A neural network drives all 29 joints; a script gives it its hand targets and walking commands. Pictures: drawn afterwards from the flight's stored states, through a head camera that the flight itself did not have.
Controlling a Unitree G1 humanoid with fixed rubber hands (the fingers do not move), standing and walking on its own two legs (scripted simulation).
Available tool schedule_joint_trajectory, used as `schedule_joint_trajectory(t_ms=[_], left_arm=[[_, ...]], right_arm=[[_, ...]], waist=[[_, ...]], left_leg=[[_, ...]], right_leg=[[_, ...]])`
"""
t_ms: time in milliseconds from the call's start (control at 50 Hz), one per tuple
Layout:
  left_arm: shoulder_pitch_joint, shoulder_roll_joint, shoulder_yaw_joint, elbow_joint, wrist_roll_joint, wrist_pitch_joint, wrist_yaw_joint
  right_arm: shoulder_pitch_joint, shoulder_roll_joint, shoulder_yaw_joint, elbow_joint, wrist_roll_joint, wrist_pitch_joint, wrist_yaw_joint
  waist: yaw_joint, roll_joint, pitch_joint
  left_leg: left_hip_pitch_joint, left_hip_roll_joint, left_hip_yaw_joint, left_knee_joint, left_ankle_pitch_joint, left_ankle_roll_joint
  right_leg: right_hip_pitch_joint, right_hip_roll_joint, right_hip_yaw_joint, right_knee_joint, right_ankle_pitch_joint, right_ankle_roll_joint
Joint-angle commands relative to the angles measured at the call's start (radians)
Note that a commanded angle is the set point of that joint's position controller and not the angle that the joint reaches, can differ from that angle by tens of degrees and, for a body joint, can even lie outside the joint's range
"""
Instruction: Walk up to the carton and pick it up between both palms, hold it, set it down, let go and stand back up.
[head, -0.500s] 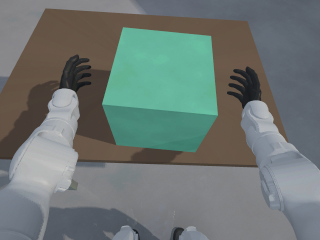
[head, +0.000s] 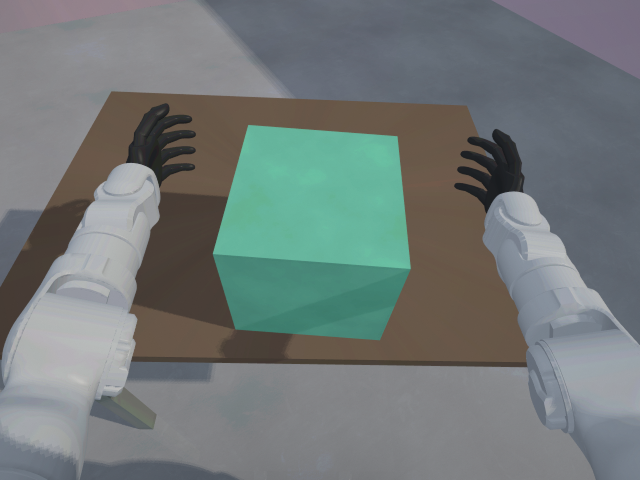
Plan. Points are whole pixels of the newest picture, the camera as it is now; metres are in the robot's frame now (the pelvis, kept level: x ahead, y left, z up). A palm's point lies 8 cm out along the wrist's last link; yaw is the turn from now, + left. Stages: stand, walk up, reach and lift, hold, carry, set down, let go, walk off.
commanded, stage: set down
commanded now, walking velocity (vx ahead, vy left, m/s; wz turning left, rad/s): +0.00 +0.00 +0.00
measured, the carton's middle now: (315, 234) +0.46 +0.02 +0.00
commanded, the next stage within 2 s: none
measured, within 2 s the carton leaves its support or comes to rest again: neither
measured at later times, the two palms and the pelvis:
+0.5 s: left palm (146, 248) +0.39 +0.23 +0.06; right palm (469, 261) +0.38 -0.18 +0.06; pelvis +0.00 -0.01 +0.01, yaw +1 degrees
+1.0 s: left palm (123, 276) +0.34 +0.24 +0.07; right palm (477, 305) +0.32 -0.18 +0.05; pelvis +0.00 +0.00 +0.01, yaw +1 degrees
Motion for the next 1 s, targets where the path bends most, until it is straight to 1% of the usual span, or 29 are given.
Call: schedule_joint_trajectory(t_ms=[0, 40, 80, 120, 160, 240, 340, 400, 440, 480, 520, 600, 660, 680, 700, 720, 740, 760, 820, 860, 920, 980], left_arm=[[-0.501, 0.18, 0.025, -0.078, -0.014, -0.021, -0.023], [-0.475, 0.175, 0.013, -0.023, -0.019, -0.04, -0.038], [-0.454, 0.174, 0.008, 0.002, -0.02, -0.067, -0.05], [-0.442, 0.176, 0.007, -0.007, -0.018, -0.094, -0.056], [-0.428, 0.177, 0.013, -0.048, -0.011, -0.116, -0.056], [-0.355, 0.186, 0.065, -0.193, 0.021, -0.134, -0.05], [-0.202, 0.195, 0.149, -0.446, 0.065, -0.105, -0.042], [-0.117, 0.194, 0.18, -0.585, 0.072, -0.078, -0.038], [-0.063, 0.19, 0.197, -0.643, 0.074, -0.064, -0.037], [-0.017, 0.187, 0.211, -0.679, 0.076, -0.055, -0.036], [0.028, 0.18, 0.219, -0.691, 0.077, -0.049, -0.036], [0.106, 0.157, 0.221, -0.678, 0.081, -0.047, -0.041], [0.182, 0.133, 0.218, -0.662, 0.089, -0.053, -0.048], [-0.048, 0.182, 0.205, -0.732, 0.064, -0.048, -0.042], [0.042, 0.152, 0.188, -0.671, 0.047, -0.045, -0.037], [0.04, 0.154, 0.189, -0.699, 0.042, -0.044, -0.037], [0.072, 0.134, 0.184, -0.663, 0.051, -0.044, -0.038], [0.098, 0.128, 0.19, -0.666, 0.06, -0.046, -0.04], [0.209, 0.108, 0.209, -0.631, 0.096, -0.04, -0.056], [0.27, 0.094, 0.224, -0.626, 0.118, -0.035, -0.067], [0.33, 0.073, 0.235, -0.648, 0.135, -0.034, -0.074], [0.364, 0.062, 0.231, -0.699, 0.134, -0.046, -0.07]], right_arm=[[-0.503, -0.134, 0.011, -0.184, 0.014, 0.009, 0.012], [-0.483, -0.113, 0.027, -0.17, 0.015, 0.013, 0.01], [-0.459, -0.1, 0.036, -0.172, 0.013, 0.005, 0.006], [-0.436, -0.095, 0.032, -0.188, 0.008, -0.009, 0.001], [-0.405, -0.095, 0.016, -0.215, -0.003, -0.028, -0.006], [-0.311, -0.093, -0.021, -0.31, -0.034, -0.067, -0.027], [-0.157, -0.078, -0.063, -0.492, -0.074, -0.098, -0.059], [-0.074, -0.062, -0.086, -0.604, -0.1, -0.102, -0.068], [-0.019, -0.043, -0.093, -0.657, -0.113, -0.097, -0.068], [0.028, -0.024, -0.094, -0.69, -0.12, -0.088, -0.065], [0.073, -0.004, -0.091, -0.706, -0.123, -0.077, -0.06], [0.151, 0.03, -0.082, -0.708, -0.127, -0.06, -0.05], [0.222, 0.049, -0.073, -0.703, -0.129, -0.06, -0.043], [0.04, 0.008, -0.126, -0.792, -0.147, -0.058, -0.06], [0.101, 0.029, -0.104, -0.738, -0.146, -0.044, -0.057], [0.103, 0.02, -0.112, -0.767, -0.146, -0.043, -0.056], [0.131, 0.028, -0.101, -0.735, -0.149, -0.045, -0.053], [0.164, 0.025, -0.096, -0.73, -0.145, -0.049, -0.051], [0.263, 0.036, -0.071, -0.689, -0.14, -0.061, -0.053], [0.322, 0.043, -0.062, -0.679, -0.142, -0.076, -0.059], [0.382, 0.057, -0.068, -0.699, -0.158, -0.104, -0.069], [0.412, 0.074, -0.087, -0.75, -0.183, -0.13, -0.073]], waist=[[0.013, 0.035, -0.456], [0.014, 0.009, -0.401], [0.015, 0.001, -0.384], [0.015, 0.01, -0.4], [0.01, 0.033, -0.439], [0.004, 0.073, -0.543], [-0.002, 0.092, -0.606], [-0.004, 0.099, -0.594], [0.002, 0.101, -0.56], [0.011, 0.104, -0.517], [0.021, 0.104, -0.459], [0.037, 0.102, -0.334], [0.045, 0.094, -0.255], [0.004, 0.12, -0.36], [0.013, 0.123, -0.279], [0.015, 0.105, -0.27], [0.026, 0.101, -0.258], [0.03, 0.093, -0.258], [0.039, 0.069, -0.249], [0.041, 0.049, -0.22], [0.043, 0.031, -0.153], [0.048, 0.035, -0.098]], left_leg=[[0.448, -0.051, -0.009, -0.065, 0.388, -0.037], [0.417, -0.055, -0.008, -0.09, 0.339, -0.022], [0.4, -0.057, -0.007, -0.103, 0.32, -0.016], [0.405, -0.058, -0.004, -0.104, 0.327, -0.02], [0.431, -0.057, 0.0, -0.097, 0.355, -0.03], [0.502, -0.061, 0.01, -0.07, 0.46, -0.053], [0.558, -0.071, 0.02, -0.054, 0.568, -0.067], [0.571, -0.072, 0.023, -0.055, 0.572, -0.067], [0.57, -0.071, 0.023, -0.062, 0.549, -0.062], [0.563, -0.068, 0.022, -0.074, 0.516, -0.055], [0.553, -0.065, 0.021, -0.089, 0.476, -0.048], [0.533, -0.058, 0.015, -0.121, 0.398, -0.035], [0.537, -0.054, 0.01, -0.14, 0.373, -0.03], [0.487, -0.059, 0.012, -0.142, 0.354, -0.051], [0.491, -0.056, 0.008, -0.146, 0.342, -0.048], [0.49, -0.055, 0.008, -0.153, 0.322, -0.047], [0.516, -0.05, 0.008, -0.152, 0.33, -0.046], [0.528, -0.049, 0.004, -0.151, 0.339, -0.045], [0.569, -0.047, -0.001, -0.143, 0.414, -0.047], [0.58, -0.048, 0.0, -0.144, 0.435, -0.047], [0.568, -0.051, 0.002, -0.156, 0.411, -0.047], [0.539, -0.051, 0.007, -0.169, 0.362, -0.048]], right_leg=[[0.251, 0.026, -0.027, -0.067, 0.302, 0.003], [0.281, 0.016, -0.017, -0.076, 0.273, 0.005], [0.303, 0.009, -0.009, -0.079, 0.256, 0.005], [0.31, 0.008, -0.008, -0.08, 0.247, 0.001], [0.308, 0.011, -0.011, -0.08, 0.251, -0.003], [0.339, 0.021, -0.017, -0.076, 0.329, -0.003], [0.415, 0.032, -0.018, -0.072, 0.444, 0.007], [0.423, 0.033, -0.018, -0.073, 0.447, 0.008], [0.421, 0.031, -0.014, -0.078, 0.419, 0.005], [0.418, 0.026, -0.006, -0.083, 0.378, 0.001], [0.416, 0.021, 0.001, -0.092, 0.329, -0.004], [0.41, 0.013, 0.011, -0.112, 0.226, -0.016], [0.414, 0.011, 0.014, -0.126, 0.18, -0.023], [0.404, 0.016, 0.016, -0.121, 0.196, -0.016], [0.417, 0.02, 0.013, -0.108, 0.192, -0.019], [0.411, 0.019, 0.014, -0.119, 0.165, -0.019], [0.405, 0.021, 0.008, -0.118, 0.16, -0.02], [0.412, 0.022, 0.008, -0.121, 0.155, -0.02], [0.462, 0.024, 0.009, -0.124, 0.192, -0.019], [0.491, 0.024, 0.011, -0.131, 0.209, -0.016], [0.505, 0.023, 0.01, -0.14, 0.196, -0.014], [0.5, 0.021, 0.01, -0.144, 0.161, -0.018]])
